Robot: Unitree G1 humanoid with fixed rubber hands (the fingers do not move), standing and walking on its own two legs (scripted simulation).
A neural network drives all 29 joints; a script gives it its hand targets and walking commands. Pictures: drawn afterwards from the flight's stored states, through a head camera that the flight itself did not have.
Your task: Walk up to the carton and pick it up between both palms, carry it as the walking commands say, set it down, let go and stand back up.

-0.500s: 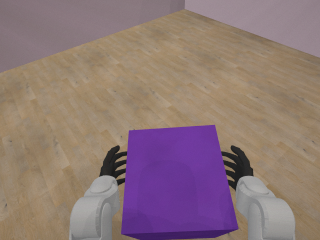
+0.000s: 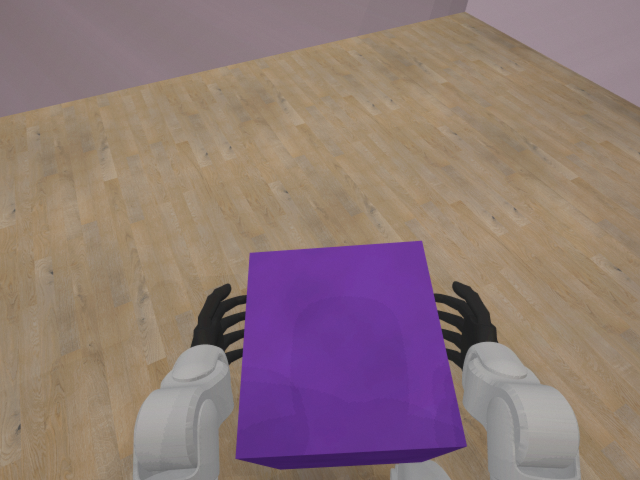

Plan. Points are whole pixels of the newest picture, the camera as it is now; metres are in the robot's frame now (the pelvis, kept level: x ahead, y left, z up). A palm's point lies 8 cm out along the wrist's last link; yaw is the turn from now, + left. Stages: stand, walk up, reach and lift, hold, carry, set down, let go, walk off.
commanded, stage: carry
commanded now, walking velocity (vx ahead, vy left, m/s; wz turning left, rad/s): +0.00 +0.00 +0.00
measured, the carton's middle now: (343, 367) +0.26 -0.01 -0.01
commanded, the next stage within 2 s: none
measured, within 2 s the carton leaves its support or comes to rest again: neither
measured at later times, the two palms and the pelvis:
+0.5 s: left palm (196, 206) +0.45 +0.18 +0.09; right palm (401, 191) +0.48 -0.11 +0.09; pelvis +0.22 +0.02 -0.01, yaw +7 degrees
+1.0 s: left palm (173, 186) +0.49 +0.22 +0.09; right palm (371, 173) +0.51 -0.07 +0.09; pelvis +0.26 +0.06 -0.01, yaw +6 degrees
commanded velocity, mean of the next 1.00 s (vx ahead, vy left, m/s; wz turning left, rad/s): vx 0.00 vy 0.00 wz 0.00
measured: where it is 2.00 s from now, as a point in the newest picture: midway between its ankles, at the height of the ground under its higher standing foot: (316, 471)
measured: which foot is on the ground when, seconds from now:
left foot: down 0.00-0.32, up 0.34-0.48, down 0.50-1.00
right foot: up 0.00-0.30, down 0.32-1.00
